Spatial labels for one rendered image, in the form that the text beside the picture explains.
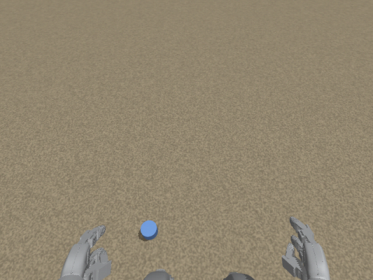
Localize tin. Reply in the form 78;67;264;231
140;220;158;240

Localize left robot hand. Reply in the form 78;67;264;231
60;225;111;280

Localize right robot hand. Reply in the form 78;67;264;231
282;216;330;280

